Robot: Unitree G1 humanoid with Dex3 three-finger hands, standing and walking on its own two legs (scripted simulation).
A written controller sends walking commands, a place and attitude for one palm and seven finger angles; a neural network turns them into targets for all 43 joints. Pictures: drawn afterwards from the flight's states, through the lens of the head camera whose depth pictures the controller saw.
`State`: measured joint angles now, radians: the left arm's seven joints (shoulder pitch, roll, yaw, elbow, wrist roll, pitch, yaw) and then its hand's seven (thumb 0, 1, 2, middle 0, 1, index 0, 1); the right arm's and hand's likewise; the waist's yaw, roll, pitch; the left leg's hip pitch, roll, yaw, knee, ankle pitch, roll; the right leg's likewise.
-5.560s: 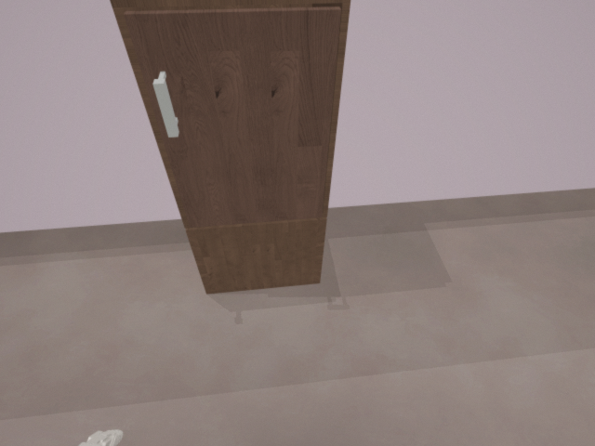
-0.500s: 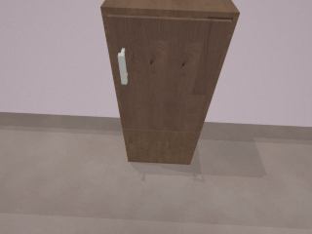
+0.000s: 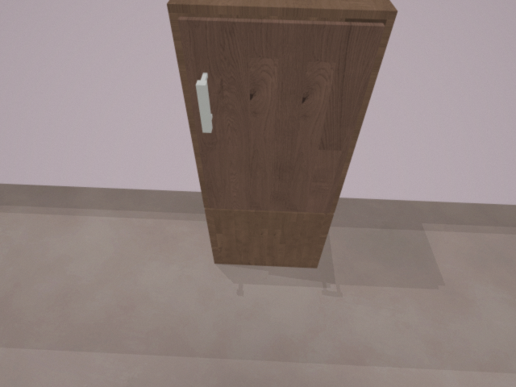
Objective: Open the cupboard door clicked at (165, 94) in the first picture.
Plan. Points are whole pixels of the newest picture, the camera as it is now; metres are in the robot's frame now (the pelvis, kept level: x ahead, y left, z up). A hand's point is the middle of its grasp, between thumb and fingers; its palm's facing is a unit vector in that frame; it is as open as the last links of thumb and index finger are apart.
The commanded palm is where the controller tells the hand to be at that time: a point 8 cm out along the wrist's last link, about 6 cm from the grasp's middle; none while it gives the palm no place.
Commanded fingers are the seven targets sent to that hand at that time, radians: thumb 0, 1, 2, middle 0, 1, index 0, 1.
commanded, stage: look again from close up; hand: left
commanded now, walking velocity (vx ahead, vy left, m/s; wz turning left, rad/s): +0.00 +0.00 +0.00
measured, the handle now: (206, 103) +0.69 +0.16 +0.08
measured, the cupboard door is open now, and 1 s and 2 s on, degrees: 0 0 0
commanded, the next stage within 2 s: shuffle to correct the standing spot in 0.28 s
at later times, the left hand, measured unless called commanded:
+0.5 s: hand out of the picture -0.03 +0.16 -0.18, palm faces +0.03 -0.99 -0.16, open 7.4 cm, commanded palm none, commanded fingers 0.00 0.90 0.90 -0.20 -0.30 -0.20 -0.30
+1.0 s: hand out of the picture +0.06 +0.14 -0.17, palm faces +0.02 -0.98 -0.20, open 7.3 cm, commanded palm none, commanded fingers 0.00 0.90 0.90 -0.20 -0.30 -0.20 -0.30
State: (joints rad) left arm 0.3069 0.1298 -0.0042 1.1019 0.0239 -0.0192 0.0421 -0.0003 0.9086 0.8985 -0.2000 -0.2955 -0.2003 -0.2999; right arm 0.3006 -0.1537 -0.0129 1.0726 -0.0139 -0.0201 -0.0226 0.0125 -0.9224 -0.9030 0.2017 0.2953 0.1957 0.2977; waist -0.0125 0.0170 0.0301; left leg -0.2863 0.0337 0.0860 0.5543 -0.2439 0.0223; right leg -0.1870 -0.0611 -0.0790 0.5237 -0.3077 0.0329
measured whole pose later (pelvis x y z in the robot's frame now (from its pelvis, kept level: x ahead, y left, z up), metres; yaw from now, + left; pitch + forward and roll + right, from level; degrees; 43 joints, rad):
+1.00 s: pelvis +0.05 -0.03 -0.01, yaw -1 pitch +0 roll +1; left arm 0.34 0.13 0.04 1.04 0.04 -0.05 0.01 0.01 0.92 0.90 -0.20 -0.30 -0.20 -0.30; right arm 0.39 -0.11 -0.03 1.08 -0.02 -0.04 -0.01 0.00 -0.91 -0.90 0.20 0.30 0.20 0.30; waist -0.01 0.02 0.01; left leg -0.26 0.04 0.10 0.62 -0.37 0.01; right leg -0.31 -0.03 -0.12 0.60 -0.30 -0.04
